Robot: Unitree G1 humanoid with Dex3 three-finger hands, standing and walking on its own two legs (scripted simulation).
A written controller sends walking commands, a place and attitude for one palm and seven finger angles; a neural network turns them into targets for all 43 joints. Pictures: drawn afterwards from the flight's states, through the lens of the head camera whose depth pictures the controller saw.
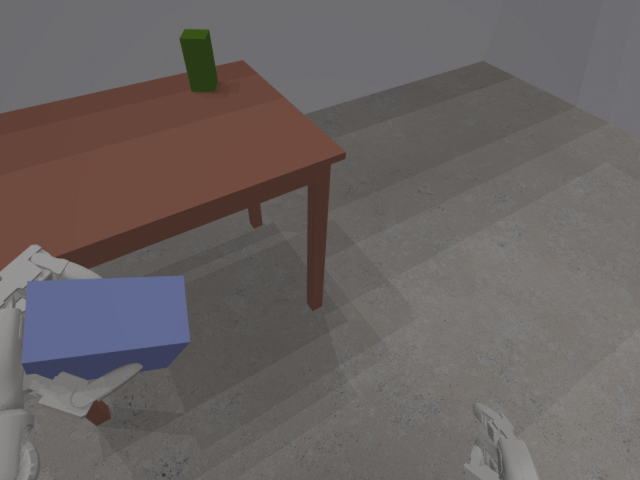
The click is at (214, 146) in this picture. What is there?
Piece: table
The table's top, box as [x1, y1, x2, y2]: [0, 60, 345, 280]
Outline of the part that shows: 345,152 242,60 215,66 218,82 214,92 192,92 190,90 186,72 0,113 0,270 31,244 39,245 42,249 52,256 65,258 69,260 338,161 345,157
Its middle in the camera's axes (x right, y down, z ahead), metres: -0.46 -0.23 +0.94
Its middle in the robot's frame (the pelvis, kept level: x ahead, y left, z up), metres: +0.83 +0.50 -0.08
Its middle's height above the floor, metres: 0.69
